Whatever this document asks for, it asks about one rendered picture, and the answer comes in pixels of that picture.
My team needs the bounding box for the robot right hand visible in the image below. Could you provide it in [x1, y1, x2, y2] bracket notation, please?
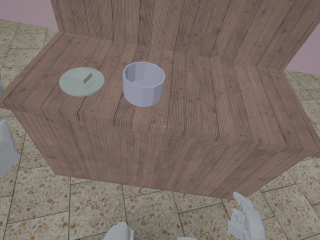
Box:
[228, 192, 268, 240]

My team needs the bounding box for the left robot shin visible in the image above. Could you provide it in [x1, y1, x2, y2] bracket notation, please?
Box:
[117, 222, 128, 226]

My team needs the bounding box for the lid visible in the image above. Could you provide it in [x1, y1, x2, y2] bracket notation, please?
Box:
[59, 67, 105, 97]

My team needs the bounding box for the robot left hand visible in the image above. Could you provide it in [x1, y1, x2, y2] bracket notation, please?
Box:
[0, 74, 21, 177]

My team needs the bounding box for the left robot thigh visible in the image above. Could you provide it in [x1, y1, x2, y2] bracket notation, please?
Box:
[103, 224, 134, 240]

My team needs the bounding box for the knob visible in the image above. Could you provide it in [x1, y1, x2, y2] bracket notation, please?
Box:
[70, 68, 92, 84]

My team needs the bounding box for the table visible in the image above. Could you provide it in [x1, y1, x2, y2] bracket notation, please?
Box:
[0, 0, 320, 201]

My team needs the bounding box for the pot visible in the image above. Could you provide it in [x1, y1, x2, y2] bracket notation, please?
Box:
[122, 61, 166, 107]

